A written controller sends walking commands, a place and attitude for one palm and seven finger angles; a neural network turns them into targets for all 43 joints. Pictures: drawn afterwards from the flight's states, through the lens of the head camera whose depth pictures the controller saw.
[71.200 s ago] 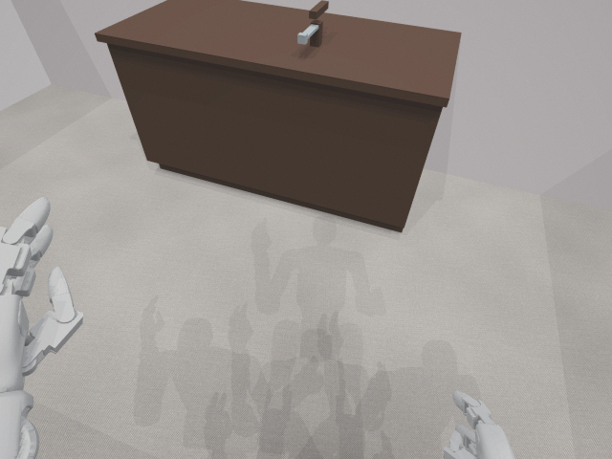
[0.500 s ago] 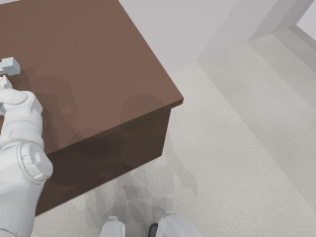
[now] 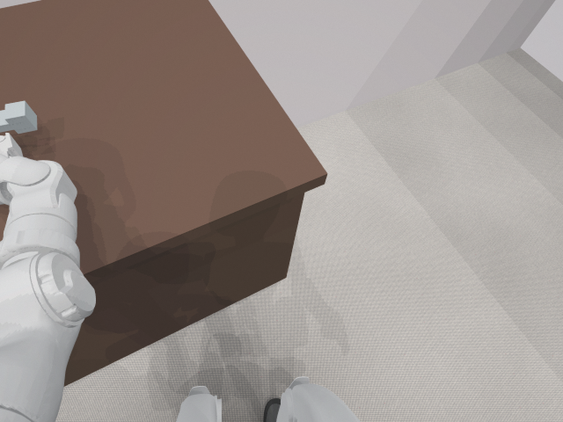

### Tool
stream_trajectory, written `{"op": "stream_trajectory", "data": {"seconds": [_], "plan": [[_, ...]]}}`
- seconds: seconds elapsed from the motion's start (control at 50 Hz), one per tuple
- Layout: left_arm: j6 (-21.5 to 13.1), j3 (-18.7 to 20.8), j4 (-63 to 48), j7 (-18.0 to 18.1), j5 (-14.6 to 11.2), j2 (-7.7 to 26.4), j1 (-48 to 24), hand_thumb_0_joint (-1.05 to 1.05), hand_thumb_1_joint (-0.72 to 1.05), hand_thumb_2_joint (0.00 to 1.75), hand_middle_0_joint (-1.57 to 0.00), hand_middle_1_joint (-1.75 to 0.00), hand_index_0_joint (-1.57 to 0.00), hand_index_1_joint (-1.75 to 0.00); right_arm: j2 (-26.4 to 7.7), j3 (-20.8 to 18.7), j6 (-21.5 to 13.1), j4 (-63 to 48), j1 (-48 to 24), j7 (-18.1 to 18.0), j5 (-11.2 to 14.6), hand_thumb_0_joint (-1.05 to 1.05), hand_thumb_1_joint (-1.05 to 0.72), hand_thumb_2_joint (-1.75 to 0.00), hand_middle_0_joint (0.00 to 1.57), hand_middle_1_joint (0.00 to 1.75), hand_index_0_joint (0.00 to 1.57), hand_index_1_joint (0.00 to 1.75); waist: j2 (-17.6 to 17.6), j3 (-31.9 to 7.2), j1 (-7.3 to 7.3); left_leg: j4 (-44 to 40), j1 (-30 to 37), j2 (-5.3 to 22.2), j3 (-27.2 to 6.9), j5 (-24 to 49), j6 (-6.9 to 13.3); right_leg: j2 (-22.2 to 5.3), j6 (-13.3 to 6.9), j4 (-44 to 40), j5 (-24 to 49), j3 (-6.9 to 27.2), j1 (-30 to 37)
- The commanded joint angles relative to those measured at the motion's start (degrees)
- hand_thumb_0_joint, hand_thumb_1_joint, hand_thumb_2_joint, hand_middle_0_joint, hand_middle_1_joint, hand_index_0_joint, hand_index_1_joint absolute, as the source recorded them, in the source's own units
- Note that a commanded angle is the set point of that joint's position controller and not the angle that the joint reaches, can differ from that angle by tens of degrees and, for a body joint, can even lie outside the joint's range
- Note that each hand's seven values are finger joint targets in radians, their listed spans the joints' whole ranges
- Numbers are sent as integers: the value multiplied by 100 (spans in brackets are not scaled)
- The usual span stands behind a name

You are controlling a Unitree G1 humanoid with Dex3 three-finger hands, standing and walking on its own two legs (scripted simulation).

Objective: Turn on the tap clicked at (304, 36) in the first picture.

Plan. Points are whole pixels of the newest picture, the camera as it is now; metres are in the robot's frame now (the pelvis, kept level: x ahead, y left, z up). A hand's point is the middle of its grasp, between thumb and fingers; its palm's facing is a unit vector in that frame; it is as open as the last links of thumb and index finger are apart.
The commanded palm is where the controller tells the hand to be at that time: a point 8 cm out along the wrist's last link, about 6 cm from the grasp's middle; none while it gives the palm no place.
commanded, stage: push the lever round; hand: left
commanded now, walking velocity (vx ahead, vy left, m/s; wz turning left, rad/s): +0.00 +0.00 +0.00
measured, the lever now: (21, 117) +0.54 +0.30 +0.09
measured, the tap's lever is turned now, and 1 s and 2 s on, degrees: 82 82 82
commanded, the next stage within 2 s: none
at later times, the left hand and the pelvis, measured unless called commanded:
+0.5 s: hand (10, 142) +0.51 +0.31 +0.08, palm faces +0.89 -0.43 -0.18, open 8.4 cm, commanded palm +0.51 +0.31 +0.08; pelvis +0.00 +0.01 +0.00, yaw -1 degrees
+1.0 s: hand (10, 142) +0.51 +0.31 +0.08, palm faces +0.88 -0.43 -0.18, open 8.3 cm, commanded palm +0.51 +0.31 +0.08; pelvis -0.01 +0.01 +0.00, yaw -1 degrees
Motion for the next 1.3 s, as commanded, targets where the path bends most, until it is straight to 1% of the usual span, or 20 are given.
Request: {"op": "stream_trajectory", "data": {"seconds": [0.0,0.06,0.16,0.2,0.24,0.34,0.44,0.56,0.6,0.64,0.76,0.8,0.84,0.9,1.0,1.06,1.1,1.16,1.22,1.28], "plan": [[-533,-735,-1579,-542,530,1724,-3400,0,90,90,-15,-15,-15,-15,-965,-304,-72,-137,1048,-48,10,0,-90,-90,20,30,20,30,876,-2431,-384,-289,476,-178,303,453,343,-576,973,-1080,1612,1705,2376],[-554,-831,-1604,-494,562,1588,-3440,0,90,90,-15,-15,-15,-15,-967,-304,-80,-150,1027,-38,-14,0,-90,-90,20,30,20,30,902,-2388,-397,-353,660,-189,310,416,355,-518,952,-1135,1372,1633,2205],[-552,-648,-1465,-476,545,1858,-3356,0,90,90,-15,-15,-15,-15,-984,-302,-77,-151,989,-75,10,0,-90,-90,20,30,20,30,670,-2325,-367,-309,326,-171,307,266,358,-573,979,-1186,1187,1768,2373],[-536,-774,-1379,-502,546,1684,-3336,0,90,90,-15,-15,-15,-15,-979,-297,-75,-140,1006,-78,17,0,-90,-90,20,30,20,30,696,-2277,-414,-345,427,-162,309,298,361,-553,967,-1172,1222,1708,2272],[-531,-598,-1392,-489,534,1933,-3322,0,90,90,-15,-15,-15,-15,-985,-290,-67,-171,995,-92,19,0,-90,-90,20,30,20,30,625,-2337,-358,-288,261,-165,316,289,357,-600,1004,-1178,1330,1822,2462],[-509,-717,-1346,-502,544,1796,-3295,0,90,90,-15,-15,-15,-15,-977,-282,-62,-178,962,-115,35,0,-90,-90,20,30,20,30,660,-2258,-393,-330,332,-159,309,273,358,-581,997,-1197,1262,1787,2365],[-539,-580,-1335,-496,530,1970,-3291,0,90,90,-15,-15,-15,-15,-983,-285,-56,-189,969,-131,41,0,-90,-90,20,30,20,30,558,-2295,-363,-291,213,-155,311,250,360,-599,1011,-1196,1259,1828,2454],[-526,-700,-1398,-492,507,1825,-3334,0,90,90,-15,-15,-15,-15,-977,-279,-58,-198,936,-143,48,0,-90,-90,20,30,20,30,612,-2324,-377,-322,321,-157,303,237,360,-585,998,-1217,1157,1809,2376],[-554,-714,-1473,-480,509,1844,-3407,0,90,90,-15,-15,-15,-15,-968,-277,-48,-181,926,-144,54,0,-90,-90,20,30,20,30,783,-2378,-384,-314,371,-156,311,267,360,-581,986,-1175,1198,1781,2325],[-520,-709,-1274,-482,515,1798,-3262,0,90,90,-15,-15,-15,-15,-962,-267,-54,-181,924,-142,51,0,-90,-90,20,30,20,30,559,-2217,-385,-320,253,-153,307,211,365,-573,993,-1210,1089,1777,2328],[-509,-594,-1352,-481,503,2047,-3322,0,90,90,-15,-15,-15,-15,-980,-272,-37,-201,896,-186,71,0,-90,-90,20,30,20,30,574,-2354,-346,-284,135,-133,305,176,354,-642,1018,-1244,1090,1928,2510],[-518,-746,-1400,-489,515,1845,-3372,0,90,90,-15,-15,-15,-15,-960,-265,-42,-200,911,-178,67,0,-90,-90,20,30,20,30,744,-2336,-375,-334,318,-139,315,252,356,-587,987,-1193,1168,1800,2364],[-490,-705,-1248,-488,505,1853,-3251,0,90,90,-15,-15,-15,-15,-974,-260,-54,-205,904,-174,61,0,-90,-90,20,30,20,30,596,-2210,-388,-319,223,-145,321,185,366,-580,999,-1231,1042,1823,2326],[-537,-679,-1406,-480,516,1933,-3386,0,90,90,-15,-15,-15,-15,-976,-270,-47,-194,926,-180,63,0,-90,-90,20,30,20,30,682,-2373,-369,-324,284,-144,308,235,365,-578,985,-1189,1133,1800,2374],[-485,-703,-1237,-486,516,1909,-3256,0,90,90,-15,-15,-15,-15,-978,-260,-48,-210,884,-193,80,0,-90,-90,20,30,20,30,557,-2220,-382,-324,157,-139,326,142,371,-591,997,-1256,931,1841,2365],[-499,-715,-1332,-497,493,1897,-3297,0,90,90,-15,-15,-15,-15,-966,-260,-50,-207,872,-197,82,0,-90,-90,20,30,20,30,624,-2285,-351,-308,173,-126,302,171,344,-640,1006,-1267,1063,1936,2472],[-509,-764,-1345,-502,500,1830,-3317,0,90,90,-15,-15,-15,-15,-967,-265,-55,-203,888,-191,88,0,-90,-90,20,30,20,30,673,-2317,-383,-319,267,-138,323,203,365,-582,984,-1217,1038,1821,2335],[-486,-650,-1292,-502,486,1964,-3258,0,90,90,-15,-15,-15,-15,-975,-261,-49,-206,872,-201,90,0,-90,-90,20,30,20,30,500,-2260,-340,-292,50,-134,310,150,352,-640,1016,-1267,1023,1938,2528],[-513,-752,-1351,-492,486,1795,-3297,0,90,90,-15,-15,-15,-15,-964,-266,-66,-186,912,-195,78,0,-90,-90,20,30,20,30,631,-2322,-375,-327,283,-140,315,247,359,-591,995,-1206,1183,1826,2399],[-524,-644,-1349,-480,509,1910,-3310,0,90,90,-15,-15,-15,-15,-953,-269,-49,-182,908,-192,69,0,-90,-90,20,30,20,30,678,-2320,-346,-302,250,-147,311,265,363,-591,984,-1189,1237,1817,2390]]}}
